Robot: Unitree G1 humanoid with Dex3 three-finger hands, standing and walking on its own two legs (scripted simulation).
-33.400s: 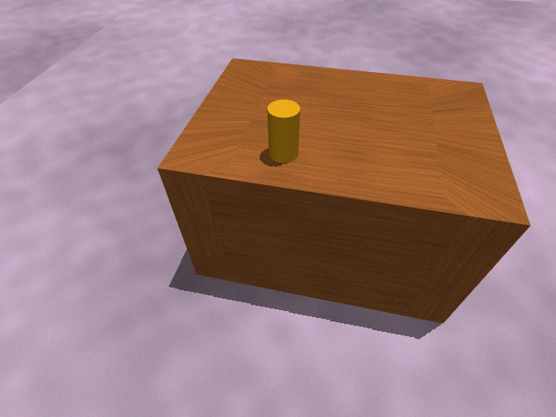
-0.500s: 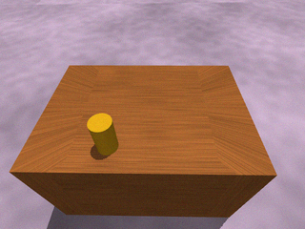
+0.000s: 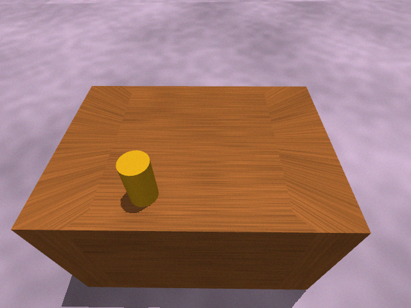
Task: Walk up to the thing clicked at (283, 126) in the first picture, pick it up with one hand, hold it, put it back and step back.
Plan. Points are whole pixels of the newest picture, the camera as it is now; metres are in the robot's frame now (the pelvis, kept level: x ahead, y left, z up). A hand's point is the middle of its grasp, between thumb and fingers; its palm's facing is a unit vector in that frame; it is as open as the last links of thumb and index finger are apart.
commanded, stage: stand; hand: left
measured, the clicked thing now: (139, 179) +0.48 +0.21 -0.11
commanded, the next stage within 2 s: step back in 0.76 s
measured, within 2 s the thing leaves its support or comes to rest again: neither
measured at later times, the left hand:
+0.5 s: hand out of the picture +0.07 +0.25 -0.16, palm faces -0.02 -0.94 -0.33, open 7.4 cm
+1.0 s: hand out of the picture +0.07 +0.28 -0.17, palm faces -0.02 -0.93 -0.38, open 7.4 cm
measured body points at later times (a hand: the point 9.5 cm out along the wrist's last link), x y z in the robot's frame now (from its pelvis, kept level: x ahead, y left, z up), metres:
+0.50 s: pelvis +0.00 +0.00 +0.00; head +0.00 +0.00 +0.45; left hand +0.07 +0.30 -0.13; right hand +0.06 -0.30 -0.14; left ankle +0.00 +0.13 -0.75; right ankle -0.02 -0.13 -0.75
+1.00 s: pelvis -0.03 +0.01 -0.02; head +0.03 +0.01 +0.43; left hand +0.08 +0.32 -0.14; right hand +0.06 -0.31 -0.14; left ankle -0.01 +0.13 -0.74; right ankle -0.02 -0.13 -0.75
